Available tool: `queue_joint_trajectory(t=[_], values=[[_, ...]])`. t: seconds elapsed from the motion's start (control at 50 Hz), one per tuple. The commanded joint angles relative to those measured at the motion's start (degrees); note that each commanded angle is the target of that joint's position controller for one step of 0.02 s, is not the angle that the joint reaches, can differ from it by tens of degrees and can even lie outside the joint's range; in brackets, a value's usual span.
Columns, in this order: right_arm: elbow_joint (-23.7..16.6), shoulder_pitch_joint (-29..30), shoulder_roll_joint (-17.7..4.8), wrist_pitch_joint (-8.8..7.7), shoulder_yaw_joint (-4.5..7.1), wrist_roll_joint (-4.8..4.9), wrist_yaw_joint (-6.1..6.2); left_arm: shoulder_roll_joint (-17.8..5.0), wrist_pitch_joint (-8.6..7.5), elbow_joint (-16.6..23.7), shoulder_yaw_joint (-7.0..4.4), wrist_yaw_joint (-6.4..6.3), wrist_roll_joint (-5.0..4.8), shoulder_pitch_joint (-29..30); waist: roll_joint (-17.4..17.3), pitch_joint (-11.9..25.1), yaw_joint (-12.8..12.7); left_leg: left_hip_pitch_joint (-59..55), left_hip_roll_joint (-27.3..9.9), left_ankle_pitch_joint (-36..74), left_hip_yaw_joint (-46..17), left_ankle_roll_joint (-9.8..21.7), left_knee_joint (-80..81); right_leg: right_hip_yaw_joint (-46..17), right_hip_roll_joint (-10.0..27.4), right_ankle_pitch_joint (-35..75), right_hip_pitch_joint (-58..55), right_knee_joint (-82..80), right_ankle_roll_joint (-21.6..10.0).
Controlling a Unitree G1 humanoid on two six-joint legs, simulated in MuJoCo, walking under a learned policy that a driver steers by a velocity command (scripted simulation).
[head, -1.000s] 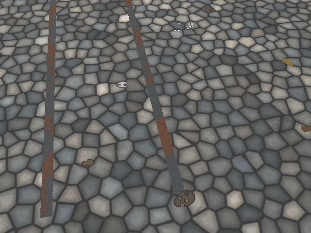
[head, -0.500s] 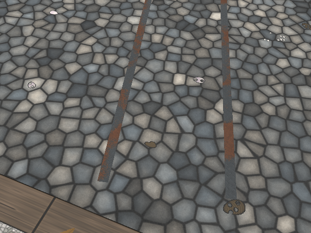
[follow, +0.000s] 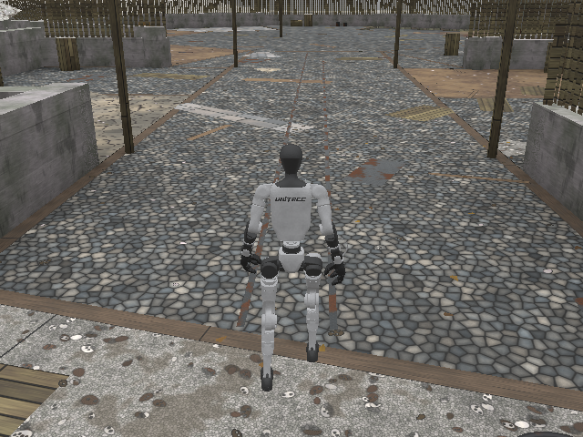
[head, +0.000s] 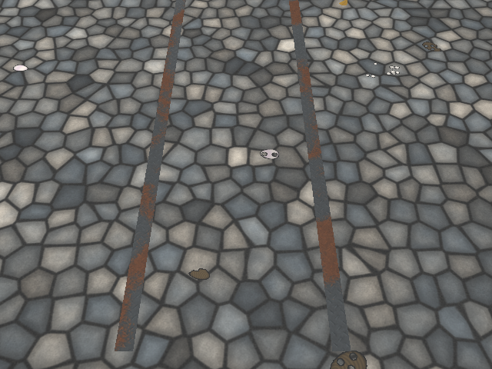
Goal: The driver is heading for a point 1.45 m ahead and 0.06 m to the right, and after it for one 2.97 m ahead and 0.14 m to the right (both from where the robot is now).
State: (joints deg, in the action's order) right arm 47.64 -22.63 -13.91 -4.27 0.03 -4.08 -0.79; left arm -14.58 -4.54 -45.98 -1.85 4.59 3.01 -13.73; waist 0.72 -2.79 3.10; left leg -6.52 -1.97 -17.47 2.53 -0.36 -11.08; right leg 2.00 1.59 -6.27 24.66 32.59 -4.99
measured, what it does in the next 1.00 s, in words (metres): goes down: right foot, then left foot 0.10 m lower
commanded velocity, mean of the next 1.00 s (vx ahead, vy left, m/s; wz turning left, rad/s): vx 0.39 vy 0.00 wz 0.02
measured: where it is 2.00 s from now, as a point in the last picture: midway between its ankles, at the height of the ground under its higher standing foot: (277, 319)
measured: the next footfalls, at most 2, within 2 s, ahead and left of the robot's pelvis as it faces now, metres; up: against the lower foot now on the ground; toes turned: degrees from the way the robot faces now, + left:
right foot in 0.04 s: +0.14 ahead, -0.13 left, +0.00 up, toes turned -3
left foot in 0.62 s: +0.57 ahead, -0.02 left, -0.10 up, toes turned -10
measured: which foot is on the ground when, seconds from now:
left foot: down 0.00-0.06, up 0.08-0.60, down 0.62-1.00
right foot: up 0.00-0.02, down 0.04-0.62, up 0.64-0.98, down 1.00-1.00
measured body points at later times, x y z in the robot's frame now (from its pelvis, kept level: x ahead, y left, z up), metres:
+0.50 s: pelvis +0.28 -0.08 -0.04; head +0.29 -0.09 +0.41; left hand +0.28 +0.16 -0.18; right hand +0.45 -0.32 -0.14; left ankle +0.50 +0.02 -0.75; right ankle +0.10 -0.12 -0.74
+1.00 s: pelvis +0.58 -0.12 -0.11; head +0.61 -0.12 +0.33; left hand +0.80 +0.14 -0.17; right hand +0.65 -0.41 -0.24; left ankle +0.53 -0.02 -0.84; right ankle +0.73 -0.22 -0.84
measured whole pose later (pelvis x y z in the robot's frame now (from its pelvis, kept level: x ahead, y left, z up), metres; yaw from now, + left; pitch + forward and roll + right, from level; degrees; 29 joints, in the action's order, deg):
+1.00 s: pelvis +0.58 -0.12 -0.11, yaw +6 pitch +3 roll +2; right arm 45.1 -18.2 -16.6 0.8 4.5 1.6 2.7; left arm -15.0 -4.5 -36.8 -1.9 -1.9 0.8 -1.3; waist 1.6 -0.1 4.0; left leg 14.2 11.0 -19.0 -12.9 3.2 -32.0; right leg -8.7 -1.7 1.3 28.8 27.6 2.5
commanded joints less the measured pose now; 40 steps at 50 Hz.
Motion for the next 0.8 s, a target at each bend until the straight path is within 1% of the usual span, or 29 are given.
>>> queue_joint_trajectory(t=[0.02, 0.04, 0.06, 0.08, 0.1, 0.12, 0.14, 0.18, 0.22, 0.24, 0.3, 0.36, 0.4, 0.44, 0.5, 0.52, 0.54, 0.56, 0.58, 0.6, 0.62, 0.64, 0.66, 0.68, 0.7, 0.72, 0.74, 0.76, 0.8], values=[[-2.2, 3.1, -9.9, -0.72, 1.53, -0.55, 0.43, -6.2, -2.95, 5.2, -1.70, 0.36, -1.46, 2.8, -5.6, -3.7, -3.0, 12.7, -12.6, 4.6, -2.4, 10.0, -3.5, 2.1, -3.1, 1.8, -10.2, -0.6, -3.1], [-1.6, 2.4, -9.1, -1.21, 1.09, -1.53, 0.45, -8.5, -3.94, 4.0, -2.78, -0.11, -1.97, -2.2, -3.1, -0.2, -5.3, 15.3, -9.5, 12.0, 0.9, 8.1, -13.8, 1.4, -4.4, 1.0, -18.4, -0.5, -4.4], [-2.7, -2.1, -3.8, -1.73, -0.62, -3.06, 0.50, -12.1, -4.54, 2.5, -3.60, -1.26, -1.18, -10.2, 6.9, 11.2, -5.6, 22.7, -2.0, 7.1, 5.7, 3.3, -33.1, -11.8, 2.3, 5.8, -35.2, -0.2, -12.1], [-4.6, -4.0, -0.6, -2.93, -2.15, -3.40, -0.79, -12.9, -4.31, 1.8, -3.02, -1.69, -0.17, -21.3, 13.9, 21.7, -9.5, 41.0, 6.9, -18.4, -0.5, 0.2, -49.4, -40.6, 14.6, -6.9, -55.0, -10.5, -22.7], [-6.1, 10.0, -4.8, -3.32, -0.61, -1.23, -1.59, -10.3, -4.83, -1.1, -2.83, -1.51, 1.45, -25.7, 7.4, 4.2, -15.1, 56.7, 4.7, -16.3, -8.9, 2.6, -59.4, -41.8, 13.3, -16.4, -47.7, -16.5, -15.6], [-6.3, 13.3, -7.0, -3.78, 0.03, -0.28, -0.59, -9.8, -4.98, -1.0, -2.62, -1.53, 0.81, -21.8, 4.7, -1.3, -13.6, 58.2, 1.5, -11.4, -9.9, 3.6, -64.6, -36.9, 12.9, -19.0, -37.8, -16.1, -13.0], [-5.7, 11.5, -9.0, -3.94, 0.55, -0.82, 0.16, -7.6, -4.44, -0.4, -1.72, -1.61, 0.42, -17.8, 2.2, 0.5, -10.4, 54.1, -0.5, -7.8, -10.1, 4.0, -64.1, -35.0, 12.0, -17.8, -32.0, -16.6, -13.7], [-5.6, 10.3, -5.9, -3.23, -0.58, -2.37, 0.56, -3.6, -4.15, 1.3, 0.47, -1.29, 0.58, -8.8, 1.3, -1.8, -3.8, 47.0, -4.1, -1.6, -10.5, 4.2, -60.1, -30.0, 10.9, -11.7, -17.3, -18.3, -13.3], [-5.7, 10.0, -6.0, -1.59, -0.54, -1.51, 0.37, -2.8, -4.53, 3.7, 0.71, -1.46, 0.49, -2.5, 1.7, -0.7, -1.6, 43.8, -4.8, 1.3, -9.8, 3.1, -53.0, -26.0, 8.3, -10.1, -11.7, -21.3, -12.8], [-6.3, 11.4, -6.9, -1.09, -0.41, -1.10, 0.41, -3.8, -4.61, 4.2, 0.39, -1.53, 0.46, -1.5, 0.7, -0.7, -1.9, 43.3, -4.5, 3.7, -8.9, 1.9, -48.6, -23.9, 7.2, -7.1, -9.8, -21.7, -12.7], [-7.8, 14.8, -2.8, 0.23, -2.45, -1.65, -1.20, -7.4, -4.64, 2.8, -0.85, -1.14, 2.21, -5.3, -0.5, 0.9, -4.0, 40.3, -4.0, 19.7, -4.9, 0.0, -41.3, -15.5, 3.1, 9.8, -6.1, -15.8, -11.9], [-8.4, 19.3, -3.5, -0.45, -2.54, -1.58, -2.11, -4.0, -3.82, -0.8, 0.01, -1.77, 1.52, -14.6, -1.8, 0.4, -8.9, 44.9, -3.5, 41.1, -5.0, -0.4, -25.0, -14.8, -0.2, -1.4, -10.3, -9.8, -10.3], [-9.6, 23.0, -3.3, 0.51, -2.70, -1.40, -2.16, -4.5, -2.87, -2.5, 0.22, -0.54, 1.52, -17.9, 1.0, -2.2, -9.7, 40.3, -2.8, 41.6, -2.6, 0.0, -22.3, -17.4, 1.2, -6.4, -5.6, -9.1, -10.8], [-10.2, 26.0, -5.0, 0.74, -2.22, -1.37, -2.00, -4.8, -2.77, -3.9, 0.34, -0.16, 1.36, -20.4, 0.7, -3.6, -10.0, 43.8, -2.5, 38.1, -3.1, 0.5, -21.0, -21.0, 3.4, -5.2, -10.9, -6.0, -10.6], [-10.4, 31.5, -6.1, 0.35, -2.06, -0.88, -1.49, -5.4, -2.87, -5.7, 0.39, -1.77, 0.01, -23.3, 0.5, -4.9, -12.3, 50.9, -1.7, 30.8, -2.6, 1.1, -16.0, -22.3, 4.6, 2.1, -24.2, -1.8, -6.6], [-13.1, 36.5, -5.7, -2.59, -0.61, 8.59, -2.07, -6.1, -0.39, -6.4, -1.52, -5.22, -7.56, -20.6, -0.3, -8.7, -13.3, 55.1, -0.1, 29.8, -6.0, 3.0, -12.8, -20.9, 5.6, 15.0, -26.6, 1.8, -3.7], [-12.7, 35.8, -4.6, -3.94, -0.94, 9.04, -2.85, -6.1, 0.99, -7.5, -0.95, -6.92, -6.34, -21.1, -0.8, -6.0, -12.3, 52.2, 1.3, 32.0, -5.3, 3.8, -10.2, -18.2, 5.0, 21.7, -28.4, 5.3, -1.8], [-11.8, 32.7, -3.8, -4.61, -0.73, 7.80, -3.46, -5.6, 1.64, -8.0, -0.89, -7.52, -4.91, -21.1, 0.6, -2.4, -11.3, 45.2, 2.9, 34.7, -4.1, 5.1, -9.1, -15.4, 3.9, 28.4, -28.0, 8.8, -0.3], [-9.3, 25.4, -4.6, -4.64, 0.18, 6.91, -3.86, -5.7, 1.95, -8.0, -0.80, -7.49, -3.34, -20.1, 1.6, 2.8, -8.4, 35.0, 4.0, 36.5, -3.3, 6.5, -10.4, -14.0, 3.2, 33.3, -26.4, 15.2, 0.4], [-5.0, 13.0, -5.8, -4.01, 1.42, 6.95, -3.86, -5.9, 2.00, -7.4, -0.66, -6.85, -2.20, -16.8, 2.1, 8.7, -2.3, 20.6, 3.7, 37.9, -2.7, 7.6, -12.3, -12.0, 2.5, 35.3, -21.7, 26.2, 0.7], [-0.1, -3.2, -6.6, -3.14, 2.22, 6.53, -3.53, -5.4, 1.09, -6.3, -0.38, -5.69, -2.06, -10.4, 0.4, 12.9, 7.2, 1.0, -0.6, 43.6, -5.5, 10.6, -12.4, -7.4, -0.6, 26.0, -8.4, 44.8, 2.7], [1.8, -7.8, -9.5, -2.33, 2.46, 4.84, -3.17, 1.3, -0.22, -5.8, 1.07, -4.93, -1.88, -18.8, -15.2, 21.7, 3.1, -26.4, -14.9, 60.7, -24.5, 20.0, -27.9, -5.4, -6.9, -32.7, 17.6, 69.9, 7.3], [1.7, -8.8, -9.8, -0.91, 3.24, 5.22, -2.19, -4.8, -2.07, -3.7, 0.83, -4.31, -3.90, -19.8, -11.0, 29.0, 5.2, -34.0, -18.7, 59.5, -34.5, 24.4, -26.0, -11.2, -4.2, -34.3, 25.4, 70.9, 8.4], [-0.1, -4.5, -12.7, 0.13, 4.72, 5.17, -0.89, -7.3, -2.99, 0.5, 0.47, -4.37, -6.57, -13.3, -8.1, 26.4, 5.3, -32.5, -19.4, 36.0, -39.2, 26.4, -19.9, -11.8, -1.5, -29.4, 33.6, 66.1, 9.5], [-2.9, 3.0, -12.0, 0.73, 4.92, 4.28, 0.14, -7.6, -3.33, 2.8, 0.41, -5.20, -6.08, -6.2, 0.8, 18.4, 3.7, -19.2, -17.9, 24.7, -41.0, 24.4, -12.3, -9.2, -0.2, -23.4, 33.8, 61.5, 8.6], [-5.4, 9.6, -11.1, 0.56, 4.15, 4.18, 0.45, -9.4, -2.84, 3.5, -0.57, -6.07, -4.77, -3.4, 6.1, 11.1, 0.0, -3.8, -17.4, 28.1, -39.5, 23.0, -8.6, -8.1, 0.4, -18.0, 29.4, 55.1, 8.5], [-5.8, 10.8, -11.8, -0.08, 4.24, 3.66, 0.54, -8.6, -2.15, 3.7, -0.83, -6.63, -3.29, -4.3, 5.8, 8.1, -2.9, 7.4, -16.9, 35.7, -39.8, 23.4, -6.9, -9.2, 0.7, -17.7, 24.0, 54.0, 8.7], [-6.1, 13.0, -11.6, -0.23, 4.34, 4.25, 0.29, -7.6, -1.21, 3.7, -1.20, -7.01, -2.45, -5.8, 5.1, 3.3, -5.8, 18.5, -12.4, 41.0, -32.4, 21.6, -6.3, -9.4, 1.8, -16.7, 19.2, 44.9, 9.5], [-7.2, 14.8, -10.4, -0.05, 4.19, 4.04, 0.61, -5.5, -1.03, 4.6, -1.04, -7.64, -1.74, -5.3, -0.3, 2.4, -6.8, 31.9, -3.1, 45.7, -19.8, 17.3, -5.6, -5.4, 0.3, -11.4, 7.0, 24.1, 10.1]])
Keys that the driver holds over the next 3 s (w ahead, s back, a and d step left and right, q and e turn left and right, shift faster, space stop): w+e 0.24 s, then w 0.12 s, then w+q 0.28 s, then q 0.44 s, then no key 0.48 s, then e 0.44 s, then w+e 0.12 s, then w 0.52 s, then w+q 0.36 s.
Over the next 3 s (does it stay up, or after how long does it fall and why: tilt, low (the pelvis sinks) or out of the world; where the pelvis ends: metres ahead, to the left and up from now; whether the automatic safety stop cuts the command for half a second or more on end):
stays up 1.05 -0.17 -0.10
